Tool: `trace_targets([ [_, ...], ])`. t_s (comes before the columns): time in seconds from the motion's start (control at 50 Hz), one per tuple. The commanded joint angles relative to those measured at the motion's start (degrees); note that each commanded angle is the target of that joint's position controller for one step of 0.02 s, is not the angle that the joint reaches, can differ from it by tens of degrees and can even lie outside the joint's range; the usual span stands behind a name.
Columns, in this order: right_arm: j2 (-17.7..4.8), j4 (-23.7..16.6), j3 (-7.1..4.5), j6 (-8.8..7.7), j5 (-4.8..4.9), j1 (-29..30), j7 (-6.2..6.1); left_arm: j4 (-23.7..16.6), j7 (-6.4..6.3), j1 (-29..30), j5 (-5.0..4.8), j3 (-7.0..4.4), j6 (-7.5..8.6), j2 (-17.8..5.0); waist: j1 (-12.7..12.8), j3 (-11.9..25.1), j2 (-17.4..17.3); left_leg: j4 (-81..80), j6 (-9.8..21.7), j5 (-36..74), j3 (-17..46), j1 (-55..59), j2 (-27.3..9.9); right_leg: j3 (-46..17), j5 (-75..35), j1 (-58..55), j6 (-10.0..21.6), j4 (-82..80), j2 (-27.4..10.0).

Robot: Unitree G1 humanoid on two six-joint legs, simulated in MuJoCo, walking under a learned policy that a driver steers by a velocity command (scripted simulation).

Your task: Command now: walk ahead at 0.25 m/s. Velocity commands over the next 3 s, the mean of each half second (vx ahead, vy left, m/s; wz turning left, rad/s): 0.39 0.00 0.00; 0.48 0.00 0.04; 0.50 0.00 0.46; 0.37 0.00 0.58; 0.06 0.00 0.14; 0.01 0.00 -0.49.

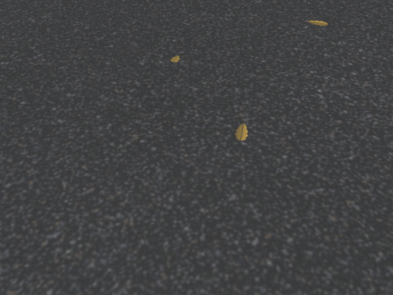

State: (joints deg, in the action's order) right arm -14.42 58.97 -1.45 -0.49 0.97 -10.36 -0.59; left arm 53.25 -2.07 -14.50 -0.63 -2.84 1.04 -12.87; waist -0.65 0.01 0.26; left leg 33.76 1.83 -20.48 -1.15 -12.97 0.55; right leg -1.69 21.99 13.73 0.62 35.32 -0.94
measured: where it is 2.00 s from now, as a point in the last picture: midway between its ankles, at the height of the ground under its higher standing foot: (170, 182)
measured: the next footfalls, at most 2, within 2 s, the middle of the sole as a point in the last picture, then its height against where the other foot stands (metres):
left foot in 0.56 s outside the picture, level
right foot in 1.12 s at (238, 247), level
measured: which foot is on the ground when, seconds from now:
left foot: down 0.00-0.14, up 0.16-0.54, down 0.56-1.00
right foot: down 0.00-0.58, up 0.60-1.00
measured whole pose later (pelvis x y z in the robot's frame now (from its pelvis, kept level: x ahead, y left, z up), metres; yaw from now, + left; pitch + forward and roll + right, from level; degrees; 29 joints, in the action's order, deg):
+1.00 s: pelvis +0.45 +0.02 +0.02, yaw +2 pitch +2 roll +2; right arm -13.6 58.6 -2.5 -4.5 0.8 -21.4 -0.1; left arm 49.6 0.1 -1.9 -0.7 -3.5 5.0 -14.4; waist -5.2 -0.3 1.7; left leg 11.9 3.0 -13.4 -1.0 -0.2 4.0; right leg -2.6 -4.3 37.3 -0.8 34.0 -6.7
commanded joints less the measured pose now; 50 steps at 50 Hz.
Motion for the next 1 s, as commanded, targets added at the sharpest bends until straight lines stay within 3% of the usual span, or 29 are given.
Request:
trace_targets([
  [0.02, -10.3, -0.4, -2.31, -2.35, 0.61, -4.8, -0.08, -4.0, 0.54, 3.7, -0.61, -0.76, 3.24, -3.7, -2.1, -7.9, -9.4, -18.3, 10.8, -22.8, 22.6, 1.9, -14.3, 3.2, 4.2, 15.0, 2.8, 3.8, 1.5],
  [0.04, -11.3, -0.2, -2.63, -2.96, 0.57, -5.5, 0.00, -4.5, 0.94, 5.0, -0.76, -0.72, 4.02, -3.5, -2.0, -8.2, -10.4, -19.9, 12.9, -20.3, 27.7, 2.8, -17.7, 2.9, 2.2, 16.3, 3.3, 5.3, 1.0],
  [0.06, -11.1, -0.5, -2.69, -3.43, 0.53, -4.8, 0.06, -4.5, 1.35, 5.2, -0.78, -0.81, 4.59, -3.8, -1.4, -7.8, -9.9, -19.6, 13.3, -15.4, 28.5, 2.9, -18.8, 2.4, 2.3, 15.7, 4.0, 4.9, 0.3],
  [0.1, -10.2, -2.0, -2.58, -3.60, 1.00, -0.4, 0.37, -2.0, 2.07, -0.1, -0.86, -1.08, 5.15, -3.7, 2.3, -5.2, -8.6, -16.3, 10.4, -5.8, 21.4, -0.9, -16.2, 3.0, -0.1, 4.8, 5.6, -3.3, 0.4],
  [0.12, -9.1, -3.4, -2.28, -3.44, 1.13, 3.7, 0.53, 0.8, 2.05, -6.3, -0.87, -1.75, 5.03, -4.9, 5.3, -3.9, -6.2, -12.0, 7.4, -0.7, 14.8, -7.8, -12.0, 1.3, -3.6, -6.6, 6.2, -8.5, 0.1],
  [0.14, -6.0, -5.8, -1.39, -3.91, 0.96, 7.9, 0.57, 3.1, 1.83, -13.5, -0.88, -3.23, 5.09, -9.4, 7.9, -3.0, 3.8, 3.2, 2.4, 6.6, 3.9, -16.3, -4.0, -11.6, -2.4, -15.1, 9.3, -15.4, -6.6],
  [0.16, -5.0, -7.5, -1.18, -5.12, 0.39, 8.0, 0.45, 4.3, 2.32, -19.0, -0.72, -4.75, 5.13, -15.0, 8.8, -0.7, 17.4, 20.7, -0.9, -0.2, -1.5, -28.4, 2.1, -31.0, -9.8, -26.5, 15.2, -21.5, -17.4],
  [0.18, -7.1, -7.2, -1.76, -5.78, 0.34, 7.6, 0.63, 3.6, 2.50, -17.6, 0.20, -3.00, 5.44, -9.9, 7.4, -1.0, 12.1, 30.6, -0.3, -10.7, 3.4, -35.6, 0.5, -33.2, -17.6, -28.8, 16.3, -20.5, -20.0],
  [0.2, -6.8, -6.5, -1.80, -6.09, 1.26, 5.6, 1.22, 2.9, 2.58, -15.2, 0.68, -2.07, 5.66, -7.0, 5.3, -1.7, 8.0, 35.0, 1.1, -8.2, 5.4, -37.7, -1.9, -27.6, -22.5, -28.8, 14.7, -18.9, -18.9],
  [0.22, -5.9, -5.9, -1.68, -6.09, 1.68, 4.9, 1.53, 2.2, 2.73, -13.2, 0.63, -1.80, 5.67, -6.6, 4.1, -1.7, 5.5, 35.5, 2.0, -4.1, 4.7, -38.7, -3.7, -22.6, -24.8, -28.3, 13.4, -19.4, -17.3],
  [0.24, -5.9, -6.1, -1.84, -6.00, 1.45, 5.9, 1.75, 2.1, 2.83, -11.9, 0.20, -1.36, 5.37, -6.1, 3.6, -3.2, 3.5, 32.8, 2.2, -0.3, 4.1, -39.2, -5.3, -18.3, -27.8, -26.7, 12.0, -20.8, -16.4],
  [0.28, -4.3, -6.5, -1.85, -5.46, 0.90, 6.9, 2.35, 2.4, 2.60, -11.8, 0.42, -0.54, 4.52, -4.5, 2.9, -3.5, 4.9, 27.1, 1.5, 4.8, 2.1, -34.8, -6.4, -12.1, -30.8, -22.6, 10.0, -23.3, -13.4],
  [0.38, -0.9, -10.4, -0.42, -4.59, 0.15, 16.8, 2.75, 2.5, 0.98, -11.7, 0.69, -0.96, 4.02, -8.2, 4.1, -6.6, 5.0, 5.5, -1.3, 17.7, -2.3, -23.8, -3.1, -3.6, -27.1, -10.6, 9.3, -28.9, -9.5],
  [0.48, -4.4, -12.9, -1.09, -4.53, 0.71, 19.5, 3.11, 4.5, 0.85, -12.7, -0.53, -1.76, 4.30, -9.0, 2.5, -7.7, 5.8, -2.7, 1.7, 20.8, -0.4, -19.6, -2.8, -2.6, -29.0, -14.9, 8.3, -28.8, -13.4],
  [0.52, -6.6, -12.1, -2.31, -4.83, 0.57, 14.9, 3.19, 4.3, 0.77, -11.1, -0.24, -2.21, 3.67, -10.1, -0.6, -3.4, 6.7, -2.9, 3.5, 18.0, -1.7, -12.6, -0.7, -1.2, -45.7, -18.3, 7.0, -21.8, -13.8],
  [0.54, -8.1, -10.3, -3.40, -4.73, 0.56, 8.4, 2.97, 4.2, 0.73, -10.4, 0.01, -2.24, 3.14, -10.1, -4.0, 0.8, 7.1, -2.6, 4.7, 16.8, -3.0, -4.2, 1.0, 0.3, -54.5, -17.8, 5.9, -13.8, -12.5],
  [0.56, -10.1, -7.3, -4.74, -4.40, 0.69, -1.3, 2.59, 3.7, 0.73, -9.9, 0.43, -1.88, 2.71, -9.3, -8.1, 6.2, 6.4, -2.2, 6.3, 16.6, -2.5, 8.9, 0.9, 1.8, -55.1, -12.4, 4.3, -2.2, -10.0],
  [0.58, -14.3, -5.4, -5.82, -4.06, 0.02, -11.1, 1.95, 2.5, 0.81, -11.2, 1.62, -0.92, 2.67, -7.1, -10.1, 13.8, -2.2, -2.0, 9.8, 12.4, 12.4, 25.8, -11.0, 3.6, -34.1, 1.5, 2.7, 17.2, -5.9],
  [0.6, -15.5, -4.4, -5.61, -4.11, -0.58, -13.5, 2.58, 2.7, 1.59, -18.5, 0.40, 1.24, 3.94, 1.7, -5.0, 22.2, -18.0, -13.7, 18.8, -4.8, 42.1, 38.3, -23.0, -1.3, 9.2, 19.5, 0.1, 35.9, 4.7],
  [0.62, -10.5, -4.8, -4.25, -4.55, 0.11, -9.6, 2.80, 2.5, 1.82, -12.8, -1.17, -0.13, 5.37, -4.7, -6.4, 15.6, -11.6, -19.2, 15.8, -10.6, 43.8, 32.6, -20.6, -6.9, 9.8, 25.3, 1.6, 42.6, 1.9],
  [0.64, -8.4, -5.8, -3.59, -5.02, 0.19, -4.0, 2.74, 0.4, 1.88, -7.1, -2.38, -1.06, 6.19, -7.8, -4.9, 7.1, -8.5, -20.3, 13.4, -7.5, 34.9, 23.7, -19.3, -4.9, 4.4, 28.5, 2.8, 43.0, -1.0],
  [0.66, -7.3, -6.9, -3.15, -5.49, -0.28, 0.8, 2.88, 0.0, 1.34, -4.6, -2.01, -1.17, 6.45, -8.0, -2.7, 3.6, -2.8, -21.6, 12.3, -0.1, 28.2, 14.5, -17.6, -3.8, -1.4, 25.4, 3.1, 40.3, -4.2],
  [0.68, -5.8, -7.1, -2.77, -5.84, -1.04, 3.2, 3.11, -0.1, 0.85, -3.8, -1.03, -1.75, 6.14, -7.8, -0.8, 1.4, -1.9, -22.7, 11.5, 5.8, 22.7, 7.5, -15.5, -3.3, -4.6, 22.4, 3.0, 37.3, -6.1],
  [0.7, -4.6, -6.8, -2.35, -6.06, -1.67, 3.9, 3.18, 0.1, 0.70, -5.5, -0.69, -1.83, 5.40, -6.7, 1.2, 1.6, -3.5, -24.1, 11.0, 8.1, 19.0, 3.5, -13.8, -3.8, -6.4, 18.6, 3.1, 35.5, -7.7],
  [0.72, -4.1, -6.3, -2.20, -6.09, -1.57, 3.6, 3.22, 0.2, 0.60, -6.4, -0.66, -1.78, 4.73, -5.4, 2.0, 1.4, -4.4, -25.4, 11.3, 8.8, 16.9, 1.4, -13.0, -3.5, -6.7, 17.1, 2.9, 33.6, -8.1],
  [0.76, -5.3, -5.2, -2.31, -6.16, -1.21, 1.5, 2.63, -0.6, 0.43, -4.6, -0.48, -1.85, 3.79, -4.8, 2.3, -0.8, -4.2, -27.8, 12.1, 9.7, 13.9, -1.4, -12.6, -2.6, -7.9, 18.6, 1.9, 29.5, -8.9],
  [0.84, -8.0, -4.1, -2.75, -5.80, -1.16, -3.6, 0.89, -3.9, 0.55, 4.7, 0.47, -2.06, 3.67, -5.5, 0.2, -3.1, -2.3, -29.4, 12.0, 14.2, 11.1, 2.0, -12.7, -2.0, -19.6, 26.8, -0.5, 16.6, -9.2],
  [0.92, -8.2, -3.1, -2.64, -5.13, -0.31, -9.0, 0.31, -6.4, 1.48, 13.6, 0.26, -1.33, 4.42, -4.3, -2.7, -4.1, -2.2, -28.4, 10.1, 17.5, 7.9, 3.8, -10.5, 0.3, -28.3, 24.0, -1.3, 2.7, -6.0],
  [1.0, -8.7, -2.2, -2.94, -3.96, 0.31, -13.3, 0.00, -8.7, 2.92, 20.1, -0.39, -0.69, 5.30, -4.6, -4.4, -5.0, -2.6, -24.1, 10.0, 17.7, 9.7, 9.2, -12.1, 0.3, -26.3, 22.5, -1.7, -5.0, -3.6],
])
Over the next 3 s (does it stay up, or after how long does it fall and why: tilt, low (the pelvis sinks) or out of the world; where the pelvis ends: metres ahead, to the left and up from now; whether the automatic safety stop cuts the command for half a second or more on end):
stays up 1.04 0.14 0.01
